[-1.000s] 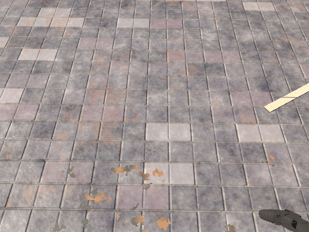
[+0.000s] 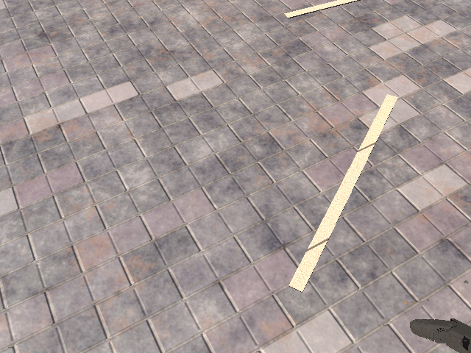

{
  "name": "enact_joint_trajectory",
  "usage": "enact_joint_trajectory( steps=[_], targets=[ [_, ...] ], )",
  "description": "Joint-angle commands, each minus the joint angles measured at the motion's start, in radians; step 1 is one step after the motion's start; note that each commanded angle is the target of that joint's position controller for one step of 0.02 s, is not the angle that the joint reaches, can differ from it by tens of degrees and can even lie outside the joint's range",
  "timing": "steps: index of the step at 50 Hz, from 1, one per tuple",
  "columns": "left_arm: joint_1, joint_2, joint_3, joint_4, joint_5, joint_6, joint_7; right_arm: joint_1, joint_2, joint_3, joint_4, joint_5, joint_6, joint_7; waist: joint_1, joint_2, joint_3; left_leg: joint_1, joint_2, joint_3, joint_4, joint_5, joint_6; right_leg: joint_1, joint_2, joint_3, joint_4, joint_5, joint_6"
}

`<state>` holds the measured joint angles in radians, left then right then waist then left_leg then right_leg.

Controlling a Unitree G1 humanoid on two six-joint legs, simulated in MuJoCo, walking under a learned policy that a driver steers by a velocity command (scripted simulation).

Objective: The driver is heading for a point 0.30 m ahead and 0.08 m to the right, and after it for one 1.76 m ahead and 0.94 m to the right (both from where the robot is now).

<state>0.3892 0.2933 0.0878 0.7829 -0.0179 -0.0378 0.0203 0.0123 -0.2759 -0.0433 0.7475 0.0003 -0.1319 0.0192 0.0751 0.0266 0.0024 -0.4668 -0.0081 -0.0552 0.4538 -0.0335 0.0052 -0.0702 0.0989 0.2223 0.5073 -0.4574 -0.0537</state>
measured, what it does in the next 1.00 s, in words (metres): walks ahead, turning right: right foot, then left foot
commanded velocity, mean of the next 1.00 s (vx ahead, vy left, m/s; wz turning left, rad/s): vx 0.19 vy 0.00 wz -0.60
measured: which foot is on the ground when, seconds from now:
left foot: down 0.00-0.48, up 0.50-0.88, down 0.90-1.00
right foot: down 0.00-0.00, up 0.02-0.46, down 0.48-0.90, up 0.92-1.00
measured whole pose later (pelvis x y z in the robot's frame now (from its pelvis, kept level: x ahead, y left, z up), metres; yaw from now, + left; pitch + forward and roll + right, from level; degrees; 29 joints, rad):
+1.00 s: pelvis +0.29 +0.00 +0.01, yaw -35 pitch +2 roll -1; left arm 0.18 0.34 0.09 0.59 -0.01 0.05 0.02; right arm 0.18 -0.28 -0.06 0.74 -0.03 0.00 -0.02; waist -0.01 -0.04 0.02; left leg -0.31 0.01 -0.02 0.53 -0.25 0.00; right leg -0.55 0.13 0.13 0.98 -0.44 0.02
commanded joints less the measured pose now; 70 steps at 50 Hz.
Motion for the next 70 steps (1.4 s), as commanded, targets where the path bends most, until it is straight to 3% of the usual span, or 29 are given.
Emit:
enact_joint_trajectory(
  steps=[1,2,4,6,11,15,19,22,23,24,25,26,27,28,32,41,44,45,46,47,48,51,57,63,64,65,66,68,70],
  targets=[
    [0.068,-0.012,-0.019,-0.111,-0.010,-0.020,-0.002,0.348,-0.295,-0.095,0.011,-0.029,-0.009,-0.014,-0.138,0.198,-0.337,0.810,0.380,-0.531,-0.058,-0.242,0.234,-0.507,0.009,-0.040,0.568,0.038,0.013],
    [0.097,0.058,-0.016,-0.107,-0.024,-0.024,-0.001,0.352,-0.234,-0.082,0.018,-0.002,-0.001,-0.006,-0.134,0.280,-0.333,0.837,0.446,-0.765,-0.144,-0.477,0.266,-0.684,-0.043,-0.038,0.747,-0.139,0.024],
    [-0.060,0.149,0.009,-0.118,-0.014,-0.012,0.002,0.246,-0.124,-0.051,-0.014,-0.001,0.014,-0.011,-0.151,0.073,-0.106,0.589,0.363,-0.474,-0.170,-0.417,0.183,-0.716,-0.131,-0.074,0.804,0.025,0.034],
    [-0.107,0.121,0.014,-0.139,-0.002,-0.007,-0.006,0.192,-0.087,-0.036,-0.003,-0.014,0.019,-0.013,-0.110,0.071,-0.015,0.406,0.290,-0.283,-0.217,-0.211,0.161,-0.649,-0.190,-0.082,0.715,0.114,0.033],
    [-0.130,0.051,0.003,-0.187,0.001,0.019,-0.008,0.167,-0.137,-0.055,0.024,-0.009,0.012,-0.018,-0.072,0.063,0.011,0.334,0.273,-0.018,-0.238,0.381,0.195,-0.615,-0.200,-0.141,0.542,0.182,0.071],
    [-0.200,0.029,-0.007,-0.210,0.004,0.019,-0.032,0.143,-0.163,-0.060,0.028,0.001,0.044,-0.037,-0.093,0.067,-0.023,0.337,0.230,0.153,-0.217,0.443,0.163,-0.504,-0.177,-0.217,0.293,0.428,0.071],
    [-0.276,0.052,0.005,-0.253,0.006,0.026,-0.064,0.174,-0.193,-0.067,0.045,0.023,0.069,-0.041,-0.114,0.068,-0.026,0.420,0.258,0.184,-0.143,0.414,0.139,-0.456,-0.149,-0.249,0.141,0.423,0.036],
    [-0.182,0.108,0.036,-0.248,0.011,0.029,-0.071,0.150,-0.214,-0.077,0.033,0.046,0.085,-0.047,-0.047,0.068,-0.070,0.447,0.257,0.204,0.068,0.548,0.101,-0.320,-0.086,-0.291,0.031,0.349,-0.025],
    [-0.075,0.150,0.058,-0.216,0.014,0.026,-0.060,0.162,-0.187,-0.069,0.032,0.043,0.088,-0.047,0.003,0.019,-0.123,0.398,0.204,0.233,0.247,0.489,0.063,-0.162,-0.048,-0.296,-0.058,0.464,-0.060],
    [-0.009,0.244,0.081,-0.223,0.017,0.029,-0.034,0.216,-0.141,-0.050,0.013,-0.002,0.085,-0.039,0.011,-0.162,-0.202,0.158,0.134,0.246,0.542,0.066,-0.007,0.094,-0.233,-0.046,-0.040,0.898,-0.144],
    [-0.073,0.320,0.075,-0.266,0.037,0.025,-0.026,0.302,-0.073,-0.021,-0.020,-0.040,0.076,-0.023,-0.090,-0.327,-0.324,-0.161,-0.043,0.136,0.873,-0.716,-0.066,0.316,-0.493,0.390,-0.017,1.171,-0.378],
    [-0.073,0.236,0.058,-0.282,0.031,0.023,-0.036,0.246,-0.160,-0.036,-0.006,-0.012,0.075,-0.012,-0.009,-0.176,-0.426,-0.184,-0.008,-0.041,0.939,-0.645,-0.057,0.287,-0.473,0.381,-0.080,0.955,-0.381],
    [-0.132,0.202,0.045,-0.283,0.023,0.018,-0.039,0.176,-0.175,-0.040,-0.029,0.015,0.080,-0.012,-0.023,-0.132,-0.308,-0.223,0.022,-0.037,0.912,-0.556,-0.043,0.188,-0.423,0.272,-0.102,0.827,-0.323],
    [-0.170,0.172,0.038,-0.274,0.005,0.021,-0.036,0.160,-0.160,-0.038,-0.024,0.006,0.090,-0.022,-0.050,-0.060,-0.214,-0.222,0.055,-0.030,0.833,-0.487,-0.045,0.070,-0.360,0.192,-0.123,0.702,-0.258],
    [-0.252,0.174,0.036,-0.289,0.029,0.039,-0.016,0.185,-0.136,-0.037,-0.018,-0.009,0.123,-0.040,-0.114,-0.117,-0.139,-0.048,0.035,0.000,0.626,-0.376,-0.069,-0.217,-0.261,0.097,-0.181,0.616,-0.213],
    [-0.232,0.177,0.041,-0.277,0.017,0.068,0.007,0.113,-0.116,-0.031,-0.056,0.001,0.118,-0.033,-0.068,-0.188,-0.140,0.057,-0.016,-0.029,0.273,-0.304,-0.068,-0.222,-0.226,0.223,-0.154,0.305,-0.163],
    [-0.244,0.162,0.036,-0.277,0.000,0.080,0.010,0.187,-0.122,-0.044,-0.042,0.000,0.105,-0.021,-0.111,-0.187,-0.129,0.211,-0.011,-0.006,-0.005,-0.179,-0.021,-0.248,-0.180,0.240,-0.082,0.298,-0.106],
    [-0.211,0.123,0.024,-0.276,0.000,0.081,0.012,0.222,-0.185,-0.062,-0.042,-0.017,0.106,-0.024,-0.103,-0.091,-0.137,0.316,0.141,-0.123,-0.088,-0.164,0.033,-0.339,-0.117,0.176,0.036,0.152,-0.049],
    [-0.191,0.089,0.018,-0.304,-0.004,0.076,0.010,0.196,-0.283,-0.084,-0.042,-0.042,0.119,-0.029,-0.050,0.228,-0.079,0.349,0.355,-0.372,-0.154,-0.030,0.176,-0.555,0.058,-0.053,0.243,-0.099,0.016],
    [-0.195,0.175,0.043,-0.297,0.015,0.061,0.008,0.169,-0.236,-0.077,-0.069,-0.059,0.115,-0.030,-0.076,0.243,-0.073,0.285,0.446,-0.483,-0.183,0.022,0.273,-0.585,0.013,-0.066,0.491,-0.155,0.062],
    [-0.180,0.214,0.061,-0.270,0.008,0.062,0.004,0.113,-0.184,-0.061,-0.093,-0.051,0.112,-0.039,-0.056,0.155,-0.064,0.263,0.397,-0.385,-0.162,0.035,0.248,-0.567,-0.014,-0.053,0.605,-0.086,0.073],
    [-0.136,0.149,0.050,-0.224,0.006,0.094,0.009,0.061,-0.123,-0.043,-0.108,-0.010,0.117,-0.054,-0.048,0.105,-0.026,0.279,0.271,-0.159,-0.130,0.068,0.174,-0.584,-0.038,-0.100,0.746,0.046,0.123],
    [-0.254,0.059,0.003,-0.273,0.009,0.083,-0.002,0.153,-0.171,-0.059,-0.082,-0.009,0.140,-0.052,-0.120,0.163,-0.072,0.388,0.265,-0.067,-0.104,0.176,0.211,-0.457,-0.084,-0.180,0.394,0.022,0.145],
    [-0.168,0.072,0.004,-0.216,0.010,0.081,-0.015,0.170,-0.168,-0.050,-0.043,0.033,0.140,-0.035,-0.077,0.150,-0.070,0.293,0.248,-0.045,-0.021,0.163,0.152,-0.107,-0.065,-0.251,-0.177,0.315,0.059],
    [-0.161,0.104,0.007,-0.221,0.015,0.081,-0.010,0.213,-0.136,-0.037,-0.028,0.018,0.129,-0.029,-0.087,0.085,-0.104,0.209,0.218,-0.017,0.017,0.047,0.078,0.035,-0.136,-0.156,-0.186,0.448,0.029],
    [-0.149,0.184,0.019,-0.235,0.028,0.086,0.004,0.225,-0.064,-0.010,-0.051,-0.035,0.113,-0.015,-0.122,-0.174,-0.167,0.071,0.126,0.080,0.189,-0.269,-0.014,0.167,-0.345,0.069,-0.122,0.788,-0.044],
    [-0.205,0.135,0.000,-0.228,0.047,0.078,-0.004,0.170,-0.064,-0.007,-0.070,-0.026,0.110,-0.020,-0.105,-0.262,-0.138,0.061,0.084,0.074,0.187,-0.483,-0.055,0.006,-0.416,0.108,-0.133,0.716,-0.185],
    [-0.266,0.068,-0.019,-0.219,0.055,0.050,-0.014,0.126,-0.114,-0.021,-0.060,-0.013,0.119,-0.027,-0.094,-0.209,-0.080,0.092,0.086,0.053,0.198,-0.413,-0.073,-0.055,-0.321,0.045,-0.163,0.519,-0.150],
    [-0.301,0.084,-0.019,-0.209,0.039,0.037,-0.014,0.151,-0.112,-0.022,-0.037,-0.020,0.131,-0.034,-0.103,-0.214,-0.050,0.141,0.083,0.046,0.134,-0.306,-0.082,-0.091,-0.281,0.002,-0.147,0.522,-0.107]
  ],
)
